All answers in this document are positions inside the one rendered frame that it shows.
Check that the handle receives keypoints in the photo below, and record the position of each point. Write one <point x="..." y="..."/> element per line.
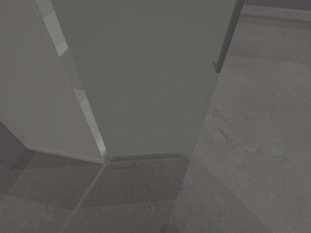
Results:
<point x="229" y="34"/>

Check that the fridge door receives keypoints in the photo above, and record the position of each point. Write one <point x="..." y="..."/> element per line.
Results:
<point x="146" y="67"/>

